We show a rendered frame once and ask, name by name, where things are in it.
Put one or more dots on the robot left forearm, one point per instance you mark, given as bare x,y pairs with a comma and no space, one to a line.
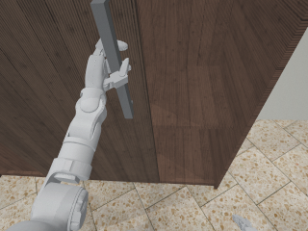
74,160

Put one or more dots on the handle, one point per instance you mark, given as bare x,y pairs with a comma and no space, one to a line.
105,26

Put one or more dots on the robot left upper arm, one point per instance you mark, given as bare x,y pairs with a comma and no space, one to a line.
60,207

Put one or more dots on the wardrobe door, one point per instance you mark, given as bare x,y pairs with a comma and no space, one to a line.
10,161
45,47

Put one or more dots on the robot left hand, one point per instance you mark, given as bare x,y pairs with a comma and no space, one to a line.
98,69

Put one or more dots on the robot right hand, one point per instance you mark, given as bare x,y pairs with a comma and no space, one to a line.
243,223

